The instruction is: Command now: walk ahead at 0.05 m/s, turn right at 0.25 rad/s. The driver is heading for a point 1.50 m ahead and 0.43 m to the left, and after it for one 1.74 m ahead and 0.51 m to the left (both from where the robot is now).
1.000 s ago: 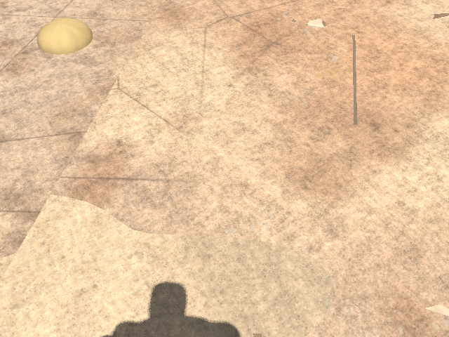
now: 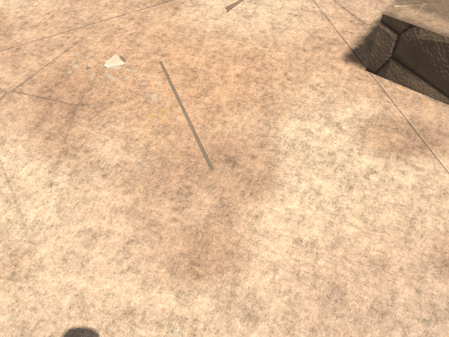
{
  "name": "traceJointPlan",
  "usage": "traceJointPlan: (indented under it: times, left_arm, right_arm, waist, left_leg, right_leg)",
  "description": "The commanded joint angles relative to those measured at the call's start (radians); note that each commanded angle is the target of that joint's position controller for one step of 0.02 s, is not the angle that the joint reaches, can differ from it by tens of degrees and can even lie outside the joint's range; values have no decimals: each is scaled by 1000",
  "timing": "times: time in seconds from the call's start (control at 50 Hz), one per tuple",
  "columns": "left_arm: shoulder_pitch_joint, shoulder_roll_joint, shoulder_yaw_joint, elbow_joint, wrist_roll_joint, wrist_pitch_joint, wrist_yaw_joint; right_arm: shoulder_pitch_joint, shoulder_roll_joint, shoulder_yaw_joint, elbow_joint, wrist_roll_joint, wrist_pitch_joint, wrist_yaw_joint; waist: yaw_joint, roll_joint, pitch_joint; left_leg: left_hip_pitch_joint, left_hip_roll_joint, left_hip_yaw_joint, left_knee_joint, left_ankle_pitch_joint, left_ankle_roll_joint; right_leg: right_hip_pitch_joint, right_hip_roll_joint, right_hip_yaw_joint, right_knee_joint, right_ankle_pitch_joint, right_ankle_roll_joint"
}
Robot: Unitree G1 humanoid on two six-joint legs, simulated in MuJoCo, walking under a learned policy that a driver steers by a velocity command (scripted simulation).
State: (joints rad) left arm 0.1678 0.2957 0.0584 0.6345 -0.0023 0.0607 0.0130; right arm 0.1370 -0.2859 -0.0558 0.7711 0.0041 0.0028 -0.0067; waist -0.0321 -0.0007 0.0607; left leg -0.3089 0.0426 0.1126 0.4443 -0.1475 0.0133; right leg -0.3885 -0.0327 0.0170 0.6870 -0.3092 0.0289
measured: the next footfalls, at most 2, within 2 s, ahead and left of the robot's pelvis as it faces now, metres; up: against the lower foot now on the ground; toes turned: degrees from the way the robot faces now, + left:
right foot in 0.04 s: +0.07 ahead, -0.12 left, +0.00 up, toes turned +0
left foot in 0.28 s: +0.04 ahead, +0.11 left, +0.00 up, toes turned +11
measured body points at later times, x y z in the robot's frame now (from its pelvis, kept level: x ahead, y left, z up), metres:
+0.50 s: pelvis +0.01 -0.01 -0.01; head +0.03 +0.00 +0.44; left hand +0.14 +0.28 -0.11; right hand +0.15 -0.29 -0.12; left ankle +0.01 +0.12 -0.73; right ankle +0.03 -0.12 -0.74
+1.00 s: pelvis +0.01 +0.01 +0.00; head +0.04 +0.04 +0.45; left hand +0.06 +0.33 -0.10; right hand +0.25 -0.20 -0.09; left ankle +0.00 +0.11 -0.74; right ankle +0.08 -0.13 -0.71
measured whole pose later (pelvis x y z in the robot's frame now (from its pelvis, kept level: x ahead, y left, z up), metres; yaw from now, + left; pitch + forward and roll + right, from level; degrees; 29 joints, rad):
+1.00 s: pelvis +0.01 +0.01 +0.00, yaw +23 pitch +2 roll -2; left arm 0.11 0.29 0.08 0.73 -0.01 -0.01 0.04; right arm 0.17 -0.31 -0.07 0.70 0.01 0.04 -0.03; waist -0.03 0.00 0.03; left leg -0.31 -0.11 -0.19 0.48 -0.19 0.05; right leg -0.40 0.03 0.12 0.71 -0.36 0.09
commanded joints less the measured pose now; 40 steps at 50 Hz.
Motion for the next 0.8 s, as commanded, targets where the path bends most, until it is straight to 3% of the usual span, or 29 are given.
traceJointPlan:
  times: [0.02, 0.04, 0.06, 0.08, 0.1, 0.16, 0.22, 0.24, 0.26, 0.28, 0.3, 0.32, 0.34, 0.38, 0.42, 0.46, 0.48, 0.5, 0.52, 0.56, 0.58, 0.6, 0.62, 0.64, 0.66, 0.68, 0.7, 0.74, 0.8]
  left_arm:
    - [104, 89, 27, -29, 12, -11, -7]
    - [100, 153, 36, -45, 21, -12, 2]
    - [18, 186, 32, -70, 33, -12, 7]
    - [3, 136, 24, -73, 43, -27, 2]
    - [-18, 110, 13, -58, 48, -43, -1]
    - [-62, 94, 6, -35, 27, -69, -1]
    - [-65, 48, -7, -3, 23, -65, -3]
    - [-72, 50, -6, 5, 19, -61, -2]
    - [-55, 71, 2, 17, 13, -58, 0]
    - [-28, 91, 11, 25, 13, -59, 4]
    - [-1, 107, 19, 25, 22, -58, 7]
    - [8, 107, 23, 22, 29, -53, 15]
    - [-12, 116, 28, 25, 26, -48, 25]
    - [-11, 101, 38, 25, 15, -34, 41]
    - [5, 101, 47, 23, 16, -23, 48]
    - [6, 117, 57, 27, 17, -27, 48]
    - [-23, 117, 59, 20, 14, -33, 50]
    - [-53, 114, 57, 12, 12, -40, 53]
    - [-75, 120, 57, 9, 8, -48, 53]
    - [-127, 142, 64, 10, -4, -52, 55]
    - [-109, 129, 63, 23, -10, -49, 54]
    - [-39, 89, 56, 35, 3, -44, 51]
    - [-140, 66, 41, -37, 14, -45, 57]
    - [-143, 90, 49, -28, 7, -48, 59]
    - [-102, 102, 54, -11, -3, -47, 56]
    - [-67, 113, 61, 18, 3, -46, 59]
    - [-63, 125, 67, 29, 13, -46, 64]
    - [-44, 103, 65, 37, 12, -50, 60]
    - [-55, 72, 53, 32, 2, -57, 55]
  right_arm:
    - [-28, -112, -17, -31, 18, -8, 5]
    - [10, -54, 4, -27, -7, -13, 14]
    - [29, -23, 14, -43, -29, -18, 14]
    - [-45, -94, -2, -45, -28, -13, 5]
    - [-48, -108, -10, -42, -15, -9, 4]
    - [6, -106, -17, 3, -17, 6, -4]
    - [37, -55, 3, 32, -1, 1, 8]
    - [41, -55, 6, 39, 2, 0, 11]
    - [25, -78, 4, 32, -3, 1, 12]
    - [1, -126, -4, 17, -10, 3, 10]
    - [-19, -184, -15, 4, -7, 5, 6]
    - [-28, -198, -25, 12, 9, 9, 5]
    - [-31, -175, -25, 6, 13, 10, 4]
    - [-33, -149, -23, 3, 7, 8, -4]
    - [-10, -127, -22, -3, 7, 7, -9]
    - [26, -108, -24, -6, 6, 16, -8]
    - [43, -100, -25, -7, 2, 22, -4]
    - [43, -102, -29, -14, 2, 28, 1]
    - [36, -99, -30, -22, 3, 34, 7]
    - [76, -88, -33, -13, 8, 39, 16]
    - [102, -106, -42, -2, 2, 39, 17]
    - [117, -202, -68, -15, -4, 36, 8]
    - [139, -303, -83, -41, -29, 22, 11]
    - [152, -264, -65, -51, -48, -5, 18]
    - [99, -235, -58, -64, -36, -21, 14]
    - [44, -214, -56, -78, -12, -24, 7]
    - [6, -192, -49, -87, 4, -19, -2]
    - [14, -166, -39, -92, 5, -7, -15]
    - [49, -167, -44, -98, 8, 1, -27]
  waist:
    - [65, 104, -150]
    - [30, -62, -168]
    - [-19, -251, -140]
    - [48, -199, -121]
    - [32, -196, -107]
    - [13, -166, -114]
    - [8, -125, -160]
    - [1, -121, -163]
    - [4, -112, -153]
    - [25, -82, -148]
    - [65, -10, -124]
    - [76, 61, -99]
    - [56, 60, -77]
    - [59, 60, -75]
    - [51, 4, -94]
    - [33, -94, -118]
    - [21, -145, -128]
    - [14, -157, -125]
    - [10, -143, -108]
    - [-24, -118, -104]
    - [-26, -82, -96]
    - [7, 147, -84]
    - [-31, 354, -67]
    - [-46, 211, -128]
    - [-7, 146, -125]
    - [21, 71, -117]
    - [29, 59, -114]
    - [36, 84, -140]
    - [21, 94, -148]
  left_leg:
    - [1, 181, -156, -57, 8, 119]
    - [-75, 100, -73, 98, -134, 23]
    - [-137, -2, -23, 158, -321, -49]
    - [-97, 14, -92, 262, -360, -66]
    - [-108, 14, -111, 302, -349, -65]
    - [-81, 25, -137, 341, -309, -88]
    - [10, 24, -118, 184, -204, -97]
    - [55, 15, -103, 85, -103, -93]
    - [83, 10, -103, 8, 21, -83]
    - [88, 30, -136, 7, 148, -66]
    - [62, 50, -164, 38, 250, -33]
    - [8, 46, -189, 50, 182, 15]
    - [-40, 44, -212, 35, 124, 32]
    - [-90, 36, -232, 50, 81, 33]
    - [-110, 9, -210, 123, 42, 17]
    - [-122, -26, -138, 252, -21, -9]
    - [-119, -25, -116, 337, -177, -14]
    - [-115, -12, -104, 405, -291, -9]
    - [-111, 2, -98, 418, -349, -1]
    - [3, -9, -66, 269, -228, 28]
    - [68, -28, -85, 159, -109, 50]
    - [144, 99, -336, -24, 108, 114]
    - [178, 311, -767, -167, 221, 318]
    - [204, 332, -765, -165, 225, 363]
    - [199, 292, -661, -132, 212, 321]
    - [188, 233, -577, -114, 158, 257]
    - [183, 207, -540, -109, 139, 218]
    - [151, 154, -482, -110, 186, 202]
    - [198, 130, -473, -110, 168, 202]
  right_leg:
    - [270, 22, -13, -271, 160, -63]
    - [351, -141, 194, -348, 314, -115]
    - [253, -290, 351, -373, 319, -247]
    - [172, -274, 344, -396, 234, -286]
    - [167, -243, 306, -396, 229, -269]
    - [189, -188, 213, -337, 456, -228]
    - [241, -166, 155, -285, 575, -217]
    - [244, -154, 136, -268, 553, -201]
    - [245, -138, 126, -259, 481, -174]
    - [250, -110, 117, -247, 345, -139]
    - [234, -66, 89, -227, 215, -111]
    - [225, -24, 36, -226, 154, -87]
    - [234, -15, 7, -199, 142, -79]
    - [243, -35, -3, -182, 158, -91]
    - [241, -93, 35, -220, 171, -125]
    - [244, -205, 115, -285, 191, -184]
    - [221, -267, 154, -299, 223, -219]
    - [186, -314, 179, -303, 261, -244]
    - [159, -329, 165, -297, 300, -247]
    - [92, -275, 61, -229, 294, -182]
    - [49, -220, -9, -142, 199, -126]
    - [-75, -109, -144, 107, 10, -30]
    - [-307, 77, -93, 342, -377, 32]
    - [-315, 53, 60, 503, -401, 26]
    - [-320, 34, 84, 545, -318, 16]
    - [-318, 16, 85, 525, -224, 15]
    - [-315, 1, 92, 485, -150, 19]
    - [-239, 21, 78, 476, -76, 37]
    - [-236, 38, 79, 340, -35, 55]
Keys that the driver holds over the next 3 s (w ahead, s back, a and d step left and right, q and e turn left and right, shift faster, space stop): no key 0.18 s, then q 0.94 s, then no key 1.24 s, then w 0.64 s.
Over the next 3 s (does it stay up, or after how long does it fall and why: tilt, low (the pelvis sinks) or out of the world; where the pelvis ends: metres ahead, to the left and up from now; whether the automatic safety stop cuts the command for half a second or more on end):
stays up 0.19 0.11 -0.01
